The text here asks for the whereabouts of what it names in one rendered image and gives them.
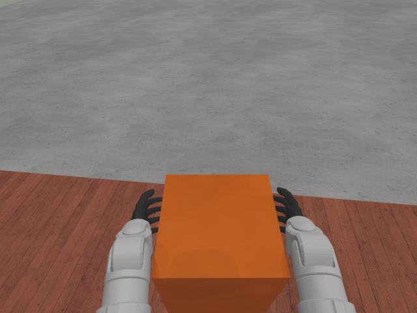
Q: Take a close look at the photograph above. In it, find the left robot forearm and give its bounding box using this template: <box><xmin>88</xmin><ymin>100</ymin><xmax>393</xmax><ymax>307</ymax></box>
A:
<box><xmin>96</xmin><ymin>218</ymin><xmax>153</xmax><ymax>313</ymax></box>

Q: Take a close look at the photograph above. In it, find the right robot hand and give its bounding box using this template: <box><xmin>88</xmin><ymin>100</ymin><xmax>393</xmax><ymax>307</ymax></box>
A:
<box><xmin>273</xmin><ymin>187</ymin><xmax>303</xmax><ymax>233</ymax></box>

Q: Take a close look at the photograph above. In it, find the left robot hand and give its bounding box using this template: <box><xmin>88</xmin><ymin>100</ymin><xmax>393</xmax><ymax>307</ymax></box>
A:
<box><xmin>131</xmin><ymin>189</ymin><xmax>163</xmax><ymax>234</ymax></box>

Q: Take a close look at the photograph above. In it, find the carton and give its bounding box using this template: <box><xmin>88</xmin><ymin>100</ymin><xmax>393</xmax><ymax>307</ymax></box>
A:
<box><xmin>151</xmin><ymin>175</ymin><xmax>291</xmax><ymax>313</ymax></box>

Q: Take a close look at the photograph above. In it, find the right robot forearm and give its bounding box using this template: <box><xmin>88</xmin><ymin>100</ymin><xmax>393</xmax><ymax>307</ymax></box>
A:
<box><xmin>285</xmin><ymin>216</ymin><xmax>356</xmax><ymax>313</ymax></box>

